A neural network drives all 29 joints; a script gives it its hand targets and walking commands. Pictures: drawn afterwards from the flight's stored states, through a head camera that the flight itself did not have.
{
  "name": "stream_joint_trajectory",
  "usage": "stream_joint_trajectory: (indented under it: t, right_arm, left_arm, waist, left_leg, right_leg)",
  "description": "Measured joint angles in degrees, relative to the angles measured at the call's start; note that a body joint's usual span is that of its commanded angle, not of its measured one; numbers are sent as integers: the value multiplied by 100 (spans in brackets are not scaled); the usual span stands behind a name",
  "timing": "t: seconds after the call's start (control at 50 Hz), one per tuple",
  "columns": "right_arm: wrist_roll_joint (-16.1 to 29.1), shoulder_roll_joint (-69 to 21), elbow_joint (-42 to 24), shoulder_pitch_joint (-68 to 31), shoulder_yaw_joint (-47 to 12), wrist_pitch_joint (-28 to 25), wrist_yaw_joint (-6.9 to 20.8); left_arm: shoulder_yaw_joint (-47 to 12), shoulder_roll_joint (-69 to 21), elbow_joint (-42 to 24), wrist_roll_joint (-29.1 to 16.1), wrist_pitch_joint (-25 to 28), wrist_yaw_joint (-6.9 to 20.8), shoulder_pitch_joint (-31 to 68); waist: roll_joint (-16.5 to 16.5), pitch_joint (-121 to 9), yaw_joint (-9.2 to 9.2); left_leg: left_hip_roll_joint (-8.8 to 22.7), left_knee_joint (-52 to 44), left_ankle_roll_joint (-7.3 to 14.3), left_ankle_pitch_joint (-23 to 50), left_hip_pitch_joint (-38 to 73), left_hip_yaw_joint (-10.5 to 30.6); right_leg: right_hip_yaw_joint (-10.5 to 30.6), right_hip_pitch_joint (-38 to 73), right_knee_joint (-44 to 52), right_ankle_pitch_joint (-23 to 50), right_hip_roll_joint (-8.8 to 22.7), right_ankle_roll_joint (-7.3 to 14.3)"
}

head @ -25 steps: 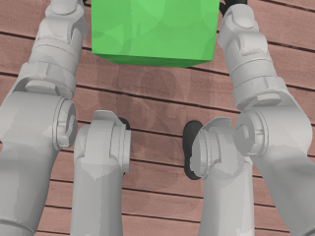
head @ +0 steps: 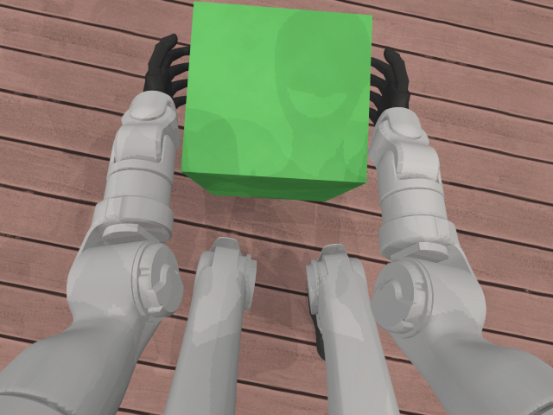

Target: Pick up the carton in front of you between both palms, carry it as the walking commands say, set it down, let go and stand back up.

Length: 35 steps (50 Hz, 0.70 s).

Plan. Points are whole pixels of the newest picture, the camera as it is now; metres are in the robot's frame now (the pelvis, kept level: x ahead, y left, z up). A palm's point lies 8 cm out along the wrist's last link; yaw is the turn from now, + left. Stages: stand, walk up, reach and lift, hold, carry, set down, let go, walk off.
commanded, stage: reach and lift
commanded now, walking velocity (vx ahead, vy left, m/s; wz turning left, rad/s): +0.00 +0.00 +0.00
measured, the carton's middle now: (274, 125) +0.50 +0.03 -0.13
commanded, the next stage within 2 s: none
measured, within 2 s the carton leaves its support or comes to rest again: neither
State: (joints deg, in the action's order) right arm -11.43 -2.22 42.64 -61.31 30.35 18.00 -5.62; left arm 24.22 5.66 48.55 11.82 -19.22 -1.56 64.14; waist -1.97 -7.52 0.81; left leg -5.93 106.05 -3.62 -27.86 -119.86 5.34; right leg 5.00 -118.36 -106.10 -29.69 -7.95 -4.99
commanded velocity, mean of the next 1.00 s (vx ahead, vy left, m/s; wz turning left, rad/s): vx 0.00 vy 0.00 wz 0.00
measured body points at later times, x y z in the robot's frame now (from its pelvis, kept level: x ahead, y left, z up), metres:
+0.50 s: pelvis +0.05 +0.00 +0.13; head +0.22 +0.01 +0.54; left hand +0.47 +0.17 +0.08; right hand +0.48 -0.13 +0.08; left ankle +0.12 +0.13 -0.43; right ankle +0.12 -0.13 -0.43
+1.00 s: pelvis +0.10 +0.00 +0.27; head +0.16 +0.01 +0.71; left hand +0.43 +0.17 +0.23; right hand +0.44 -0.14 +0.24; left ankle +0.12 +0.13 -0.43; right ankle +0.12 -0.13 -0.43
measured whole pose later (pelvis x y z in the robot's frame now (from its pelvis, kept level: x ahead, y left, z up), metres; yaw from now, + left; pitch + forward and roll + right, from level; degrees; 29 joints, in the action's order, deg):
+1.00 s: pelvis +0.10 +0.00 +0.27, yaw +2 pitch +17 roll +0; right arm -10.3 -8.9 31.2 -19.9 18.1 17.5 -3.5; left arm 16.8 -5.7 32.8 10.6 -18.9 -2.0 20.8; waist -0.8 -10.4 -0.1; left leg -4.2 47.7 -1.5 -20.1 -43.9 8.2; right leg 8.0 -42.7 -48.0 -21.6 -4.4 -1.3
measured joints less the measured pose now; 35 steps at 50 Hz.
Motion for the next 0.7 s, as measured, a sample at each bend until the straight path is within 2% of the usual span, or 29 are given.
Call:
stream_joint_trajectory:
  t: [0.12,0.3,0.44,0.7]
  right_arm:
    - [-10,-106,-293,366,-126,44,52]
    - [249,-249,-745,1253,-495,70,21]
    - [326,-332,-757,1866,-675,1,9]
    - [176,-528,-718,2914,-850,-181,104]
  left_arm:
    - [-16,-171,-415,20,-60,35,-437]
    - [-290,-399,-936,-215,-109,-38,-1322]
    - [-391,-549,-985,-278,-38,-69,-1938]
    - [-461,-837,-1027,-200,166,-48,-3044]
  waist:
    - [-11,-228,-9]
    - [16,-452,-14]
    - [41,-570,-12]
    - [96,-613,-43]
  left_leg:
    - [2,-513,-9,21,438,26]
    - [9,-1228,3,-55,1435,93]
    - [32,-1932,33,-60,2496,135]
    - [82,-3583,117,188,4698,211]
  right_leg:
    - [41,422,498,34,4,22]
    - [57,1414,1214,-33,44,109]
    - [94,2470,1919,-26,77,177]
    - [188,4669,3568,230,182,283]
